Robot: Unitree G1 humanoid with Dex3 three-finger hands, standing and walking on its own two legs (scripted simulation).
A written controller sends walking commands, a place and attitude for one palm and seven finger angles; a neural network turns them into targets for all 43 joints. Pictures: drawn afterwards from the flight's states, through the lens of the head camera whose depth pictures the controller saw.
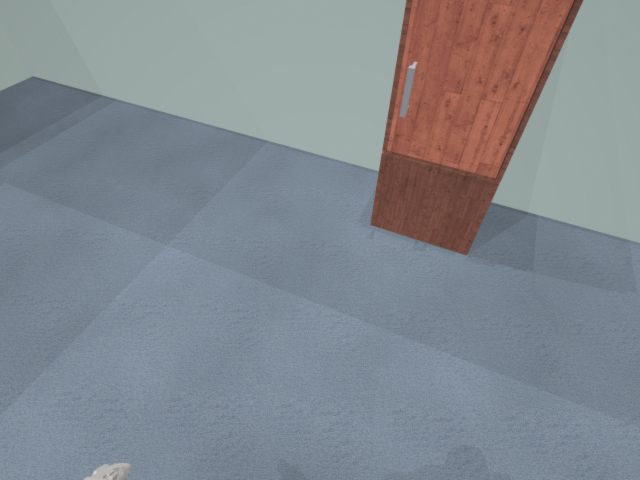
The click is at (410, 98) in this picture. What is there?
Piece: cupboard door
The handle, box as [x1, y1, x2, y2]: [399, 62, 417, 117]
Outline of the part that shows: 417,62 414,62 411,66 410,65 408,67 399,116 405,116 408,107 407,104 414,69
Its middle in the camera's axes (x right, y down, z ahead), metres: +0.28 -0.47 +1.23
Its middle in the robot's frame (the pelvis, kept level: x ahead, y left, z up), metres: +1.24 -0.23 -0.09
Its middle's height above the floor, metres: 0.68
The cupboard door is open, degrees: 0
